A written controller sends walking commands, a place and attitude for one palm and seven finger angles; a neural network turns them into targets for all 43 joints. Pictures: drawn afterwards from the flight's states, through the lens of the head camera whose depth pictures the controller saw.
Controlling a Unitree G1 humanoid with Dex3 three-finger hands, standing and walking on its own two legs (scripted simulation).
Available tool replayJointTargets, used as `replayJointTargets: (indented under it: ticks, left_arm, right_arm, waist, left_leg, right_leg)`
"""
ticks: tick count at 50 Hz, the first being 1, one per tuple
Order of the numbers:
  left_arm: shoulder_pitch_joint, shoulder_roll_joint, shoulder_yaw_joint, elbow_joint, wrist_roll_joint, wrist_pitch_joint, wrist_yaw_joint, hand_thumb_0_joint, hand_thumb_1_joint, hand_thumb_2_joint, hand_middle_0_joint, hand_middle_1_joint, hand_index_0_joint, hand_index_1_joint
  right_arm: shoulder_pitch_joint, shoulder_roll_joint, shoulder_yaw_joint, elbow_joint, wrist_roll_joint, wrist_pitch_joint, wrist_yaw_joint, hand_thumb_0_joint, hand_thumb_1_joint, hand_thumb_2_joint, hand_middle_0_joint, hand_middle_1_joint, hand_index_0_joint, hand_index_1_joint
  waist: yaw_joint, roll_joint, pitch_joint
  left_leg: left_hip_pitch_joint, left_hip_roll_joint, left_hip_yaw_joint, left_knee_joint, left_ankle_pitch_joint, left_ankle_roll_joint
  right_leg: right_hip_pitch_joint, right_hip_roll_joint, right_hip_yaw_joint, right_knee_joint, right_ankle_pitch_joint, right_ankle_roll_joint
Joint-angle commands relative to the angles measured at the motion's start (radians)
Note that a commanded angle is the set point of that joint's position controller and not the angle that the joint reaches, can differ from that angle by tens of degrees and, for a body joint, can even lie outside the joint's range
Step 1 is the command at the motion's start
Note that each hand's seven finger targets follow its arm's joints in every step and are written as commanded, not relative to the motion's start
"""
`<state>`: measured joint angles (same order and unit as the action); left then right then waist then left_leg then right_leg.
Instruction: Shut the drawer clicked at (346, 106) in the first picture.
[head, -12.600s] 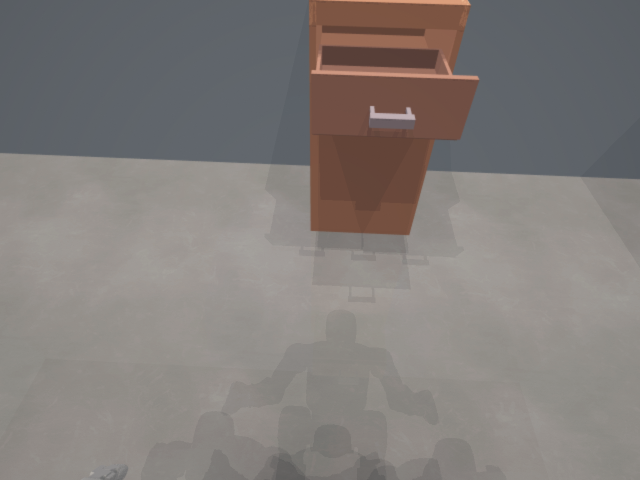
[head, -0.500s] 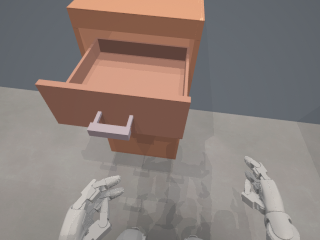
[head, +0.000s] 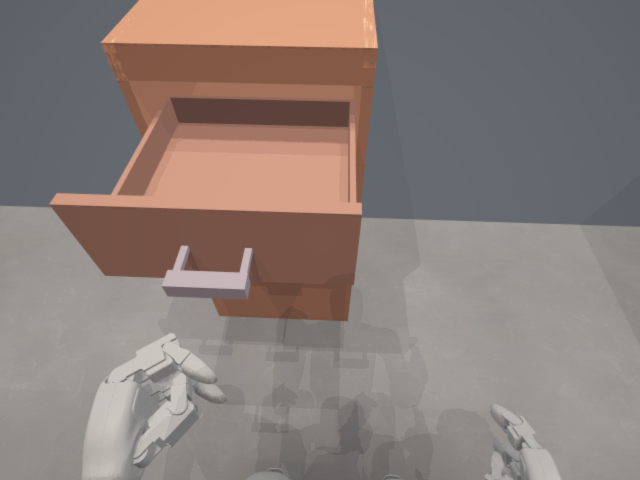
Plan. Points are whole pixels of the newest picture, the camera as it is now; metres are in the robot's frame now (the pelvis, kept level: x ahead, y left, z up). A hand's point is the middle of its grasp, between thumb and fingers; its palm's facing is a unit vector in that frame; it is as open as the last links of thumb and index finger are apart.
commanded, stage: raise the hand and make a fist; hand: left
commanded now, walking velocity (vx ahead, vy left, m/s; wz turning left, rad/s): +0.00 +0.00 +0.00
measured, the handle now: (211, 269) +0.37 +0.17 +0.05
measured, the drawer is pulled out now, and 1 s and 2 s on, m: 0.29 0.29 0.29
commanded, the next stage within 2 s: bring the fist close to the handle in 0.94 s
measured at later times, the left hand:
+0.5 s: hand (204, 403) +0.17 +0.11 +0.14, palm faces -0.02 -1.00 -0.07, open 3.2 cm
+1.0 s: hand (187, 393) +0.18 +0.12 +0.15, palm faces +0.05 -1.00 -0.08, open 3.3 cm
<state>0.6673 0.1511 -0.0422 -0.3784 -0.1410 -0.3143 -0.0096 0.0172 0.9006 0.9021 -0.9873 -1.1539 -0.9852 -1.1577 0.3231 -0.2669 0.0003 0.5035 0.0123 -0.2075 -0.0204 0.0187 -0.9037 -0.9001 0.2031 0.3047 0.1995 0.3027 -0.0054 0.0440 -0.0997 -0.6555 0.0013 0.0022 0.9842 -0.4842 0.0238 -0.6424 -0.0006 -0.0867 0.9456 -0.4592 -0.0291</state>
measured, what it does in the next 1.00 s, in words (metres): stands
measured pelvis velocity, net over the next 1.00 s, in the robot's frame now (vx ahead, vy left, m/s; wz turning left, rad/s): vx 0.01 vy -0.02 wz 0.01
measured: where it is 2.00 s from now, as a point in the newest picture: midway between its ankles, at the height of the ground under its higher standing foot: outside the picture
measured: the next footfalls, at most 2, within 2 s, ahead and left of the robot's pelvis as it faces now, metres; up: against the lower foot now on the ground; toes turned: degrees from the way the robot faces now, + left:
none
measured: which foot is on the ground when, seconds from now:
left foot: down 0.00-1.00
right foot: down 0.00-1.00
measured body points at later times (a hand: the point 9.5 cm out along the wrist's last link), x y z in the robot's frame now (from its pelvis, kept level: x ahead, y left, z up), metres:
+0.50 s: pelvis +0.02 +0.00 +0.02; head +0.02 -0.03 +0.47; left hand +0.17 +0.17 +0.14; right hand +0.23 -0.20 -0.04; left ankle +0.01 +0.10 -0.68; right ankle +0.01 -0.10 -0.68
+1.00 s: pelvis +0.01 -0.02 +0.03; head +0.01 -0.04 +0.48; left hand +0.17 +0.18 +0.16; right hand +0.21 -0.23 -0.04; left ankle +0.01 +0.10 -0.68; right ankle +0.01 -0.10 -0.68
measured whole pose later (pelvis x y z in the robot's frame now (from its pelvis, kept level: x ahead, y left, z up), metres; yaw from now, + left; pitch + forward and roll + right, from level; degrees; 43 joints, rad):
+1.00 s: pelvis +0.01 -0.02 +0.03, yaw +1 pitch +3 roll +0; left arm 0.67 0.18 0.01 -0.49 -0.19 -0.17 -0.09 0.02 0.90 0.90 -1.40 -1.60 -1.40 -1.60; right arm 0.27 -0.24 0.03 0.53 0.03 -0.28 -0.04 0.02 -0.90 -0.90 0.20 0.30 0.20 0.30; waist 0.03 0.07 -0.09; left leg -0.42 0.01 -0.01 0.79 -0.42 0.00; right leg -0.41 0.01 -0.10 0.77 -0.42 -0.05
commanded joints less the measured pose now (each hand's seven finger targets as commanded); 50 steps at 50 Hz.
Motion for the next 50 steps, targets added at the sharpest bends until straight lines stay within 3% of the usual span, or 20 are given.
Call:
replayJointTargets:
  ticks: [1,5,8,10,14,15,20,22,26,29,31,35,36,40,41,45,46,47,50]
  left_arm:
    - [-0.024,0.035,-0.049,-0.222,0.006,-0.081,-0.053,0.0,0.9,0.9,-1.18,-1.362,-1.18,-1.362]
    - [0.01,0.091,0.023,-0.231,0.02,-0.008,-0.036,0.0,0.9,0.9,-1.26,-1.448,-1.26,-1.448]
    - [0.023,0.069,0.043,-0.286,0.0,0.023,-0.013,0.0,0.9,0.9,-1.32,-1.513,-1.32,-1.513]
    - [0.017,0.065,0.042,-0.324,-0.007,0.027,-0.008,0.0,0.9,0.9,-1.36,-1.557,-1.36,-1.557]
    - [0.031,0.014,-0.044,-0.381,-0.013,0.034,-0.044,0.0,0.9,0.9,-1.4,-1.6,-1.4,-1.6]
    - [0.036,0.015,-0.052,-0.369,-0.005,0.042,-0.052,0.0,0.9,0.9,-1.4,-1.6,-1.4,-1.6]
    - [0.063,0.074,-0.015,-0.354,0.017,0.104,-0.085,0.0,0.9,0.9,-1.4,-1.6,-1.4,-1.6]
    - [0.083,0.085,0.024,-0.373,0.009,0.122,-0.081,0.0,0.9,0.9,-1.4,-1.6,-1.4,-1.6]
    - [0.037,0.094,0.083,-0.426,-0.029,0.112,-0.061,0.0,0.9,0.9,-1.4,-1.6,-1.4,-1.6]
    - [0.016,0.063,0.055,-0.424,-0.053,0.091,-0.073,0.0,0.9,0.9,-1.4,-1.6,-1.4,-1.6]
    - [0.018,0.036,0.015,-0.385,-0.057,0.089,-0.09,0.0,0.9,0.9,-1.4,-1.6,-1.4,-1.6]
    - [0.063,0.085,0.05,-0.338,-0.04,0.106,-0.118,0.0,0.9,0.9,-1.4,-1.6,-1.4,-1.6]
    - [0.057,0.078,0.035,-0.343,-0.036,0.11,-0.122,0.0,0.9,0.9,-1.4,-1.6,-1.4,-1.6]
    - [0.016,0.118,0.097,-0.36,-0.033,0.115,-0.09,0.0,0.9,0.9,-1.4,-1.6,-1.4,-1.6]
    - [0.014,0.089,0.079,-0.364,-0.04,0.109,-0.085,0.0,0.9,0.9,-1.4,-1.6,-1.4,-1.6]
    - [-0.027,0.103,0.113,-0.35,-0.057,0.077,-0.063,0.0,0.9,0.9,-1.4,-1.6,-1.4,-1.6]
    - [-0.024,0.076,0.086,-0.344,-0.06,0.07,-0.069,0.0,0.9,0.9,-1.4,-1.6,-1.4,-1.6]
    - [-0.012,0.089,0.097,-0.336,-0.06,0.067,-0.075,0.0,0.9,0.9,-1.4,-1.6,-1.4,-1.6]
    - [-0.011,0.079,0.072,-0.305,-0.061,0.077,-0.103,0.0,0.9,0.9,-1.4,-1.6,-1.4,-1.6]
  right_arm:
    - [-0.125,-0.085,-0.031,-0.193,0.008,-0.093,-0.01,0.0,-0.9,-0.9,0.2,0.3,0.2,0.3]
    - [-0.139,-0.078,-0.03,-0.212,0.012,-0.067,-0.019,0.0,-0.9,-0.9,0.2,0.3,0.2,0.3]
    - [-0.14,-0.059,-0.026,-0.227,0.014,-0.054,-0.018,0.0,-0.9,-0.9,0.2,0.3,0.2,0.3]
    - [-0.145,-0.058,-0.021,-0.224,0.016,-0.051,-0.018,0.0,-0.9,-0.9,0.2,0.3,0.2,0.3]
    - [-0.132,-0.058,-0.011,-0.219,0.017,-0.071,-0.004,0.0,-0.9,-0.9,0.2,0.3,0.2,0.3]
    - [-0.135,-0.06,-0.011,-0.21,0.016,-0.071,-0.004,0.0,-0.9,-0.9,0.2,0.3,0.2,0.3]
    - [-0.169,-0.061,-0.005,-0.209,0.02,-0.057,-0.01,0.0,-0.9,-0.9,0.2,0.3,0.2,0.3]
    - [-0.175,-0.048,-0.001,-0.215,0.024,-0.047,-0.013,0.0,-0.9,-0.9,0.2,0.3,0.2,0.3]
    - [-0.183,-0.038,0.005,-0.205,0.028,-0.056,-0.022,0.0,-0.9,-0.9,0.2,0.3,0.2,0.3]
    - [-0.177,-0.043,0.007,-0.191,0.03,-0.088,-0.021,0.0,-0.9,-0.9,0.2,0.3,0.2,0.3]
    - [-0.173,-0.052,0.008,-0.176,0.029,-0.105,-0.019,0.0,-0.9,-0.9,0.2,0.3,0.2,0.3]
    - [-0.193,-0.059,-0.001,-0.161,0.03,-0.117,-0.02,0.0,-0.9,-0.9,0.2,0.3,0.2,0.3]
    - [-0.186,-0.059,0.0,-0.166,0.03,-0.116,-0.019,0.0,-0.9,-0.9,0.2,0.3,0.2,0.3]
    - [-0.204,-0.053,-0.001,-0.165,0.028,-0.114,-0.024,0.0,-0.9,-0.9,0.2,0.3,0.2,0.3]
    - [-0.198,-0.05,0.004,-0.169,0.026,-0.115,-0.024,0.0,-0.9,-0.9,0.2,0.3,0.2,0.3]
    - [-0.195,-0.054,0.002,-0.151,0.025,-0.131,-0.025,0.0,-0.9,-0.9,0.2,0.3,0.2,0.3]
    - [-0.188,-0.054,0.002,-0.15,0.025,-0.137,-0.022,0.0,-0.9,-0.9,0.2,0.3,0.2,0.3]
    - [-0.183,-0.057,0.0,-0.146,0.026,-0.143,-0.021,0.0,-0.9,-0.9,0.2,0.3,0.2,0.3]
    - [-0.19,-0.062,0.0,-0.136,0.025,-0.149,-0.022,0.0,-0.9,-0.9,0.2,0.3,0.2,0.3]
  waist:
    - [-0.017,-0.063,-0.096]
    - [0.019,-0.05,-0.112]
    - [0.037,-0.045,-0.137]
    - [0.037,-0.031,-0.14]
    - [0.019,-0.01,-0.12]
    - [0.012,-0.034,-0.103]
    - [0.02,-0.073,-0.028]
    - [0.035,-0.066,-0.042]
    - [0.044,-0.074,-0.077]
    - [0.03,-0.052,-0.065]
    - [0.017,-0.057,-0.039]
    - [0.035,-0.057,-0.013]
    - [0.029,-0.073,-0.016]
    - [0.044,-0.054,-0.002]
    - [0.042,-0.053,-0.005]
    - [0.041,-0.054,-0.007]
    - [0.034,-0.049,-0.016]
    - [0.038,-0.04,-0.029]
    - [0.03,-0.082,-0.017]
  left_leg:
    - [0.067,0.003,-0.037,-0.16,0.165,0.011]
    - [0.092,-0.002,-0.031,-0.193,0.203,0.01]
    - [0.135,0.0,-0.026,-0.209,0.277,0.007]
    - [0.17,0.005,-0.025,-0.212,0.338,0.007]
    - [0.222,0.017,-0.035,-0.21,0.437,0.005]
    - [0.225,0.019,-0.038,-0.21,0.446,0.009]
    - [0.192,0.009,-0.037,-0.246,0.312,0.013]
    - [0.201,0.006,-0.032,-0.26,0.302,0.013]
    - [0.229,0.003,-0.03,-0.272,0.3,0.01]
    - [0.248,0.004,-0.032,-0.272,0.308,0.01]
    - [0.24,0.003,-0.035,-0.271,0.3,0.011]
    - [0.218,-0.003,-0.028,-0.281,0.27,0.013]
    - [0.217,-0.006,-0.025,-0.283,0.265,0.015]
    - [0.219,-0.006,-0.024,-0.296,0.242,0.014]
    - [0.227,-0.007,-0.022,-0.3,0.241,0.014]
    - [0.231,-0.008,-0.021,-0.294,0.23,0.012]
    - [0.242,-0.009,-0.017,-0.292,0.237,0.012]
    - [0.245,-0.008,-0.016,-0.293,0.247,0.011]
    - [0.231,-0.01,-0.017,-0.286,0.26,0.014]
  right_leg:
    - [0.084,-0.01,0.057,-0.181,0.097,0.01]
    - [0.141,-0.011,0.042,-0.178,0.154,0.008]
    - [0.189,-0.008,0.027,-0.173,0.252,0.007]
    - [0.205,-0.006,0.023,-0.174,0.313,0.008]
    - [0.2,-0.009,0.011,-0.174,0.389,0.016]
    - [0.202,-0.01,0.016,-0.186,0.401,0.017]
    - [0.212,-0.01,0.021,-0.226,0.312,0.015]
    - [0.236,-0.012,0.02,-0.235,0.301,0.014]
    - [0.271,-0.011,0.028,-0.262,0.295,0.015]
    - [0.26,-0.011,0.024,-0.27,0.309,0.019]
    - [0.25,-0.013,0.029,-0.283,0.305,0.021]
    - [0.269,-0.022,0.054,-0.313,0.265,0.018]
    - [0.271,-0.026,0.059,-0.319,0.256,0.021]
    - [0.269,-0.023,0.057,-0.331,0.201,0.018]
    - [0.266,-0.022,0.055,-0.332,0.201,0.018]
    - [0.263,-0.021,0.066,-0.349,0.172,0.017]
    - [0.263,-0.022,0.07,-0.349,0.19,0.02]
    - [0.271,-0.022,0.064,-0.34,0.211,0.019]
    - [0.283,-0.028,0.081,-0.354,0.245,0.026]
